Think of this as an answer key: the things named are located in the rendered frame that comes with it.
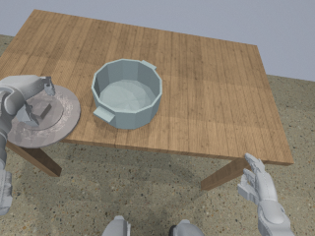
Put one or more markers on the pot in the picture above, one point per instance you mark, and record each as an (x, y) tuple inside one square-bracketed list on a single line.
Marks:
[(127, 93)]

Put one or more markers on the right robot hand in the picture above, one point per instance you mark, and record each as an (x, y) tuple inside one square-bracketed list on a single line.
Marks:
[(261, 186)]

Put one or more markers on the left robot hand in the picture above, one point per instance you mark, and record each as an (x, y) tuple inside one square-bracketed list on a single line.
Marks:
[(29, 86)]

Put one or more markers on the left robot upper arm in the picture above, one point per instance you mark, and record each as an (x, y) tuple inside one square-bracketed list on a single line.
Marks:
[(6, 189)]

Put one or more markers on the robot right forearm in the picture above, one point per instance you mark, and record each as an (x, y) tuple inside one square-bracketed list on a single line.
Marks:
[(272, 220)]

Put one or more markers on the robot left thigh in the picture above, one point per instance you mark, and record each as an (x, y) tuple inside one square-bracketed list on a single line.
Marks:
[(117, 227)]

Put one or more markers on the lid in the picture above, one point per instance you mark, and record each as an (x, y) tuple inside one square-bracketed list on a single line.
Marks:
[(58, 123)]

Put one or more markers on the robot left forearm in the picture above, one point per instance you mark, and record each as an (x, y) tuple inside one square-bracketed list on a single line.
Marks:
[(11, 101)]

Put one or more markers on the right robot shin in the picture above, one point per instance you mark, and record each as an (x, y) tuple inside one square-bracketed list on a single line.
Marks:
[(184, 221)]

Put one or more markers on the table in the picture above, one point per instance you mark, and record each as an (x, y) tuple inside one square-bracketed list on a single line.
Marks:
[(216, 100)]

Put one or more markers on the knob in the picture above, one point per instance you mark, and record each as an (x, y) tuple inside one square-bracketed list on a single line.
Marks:
[(40, 108)]

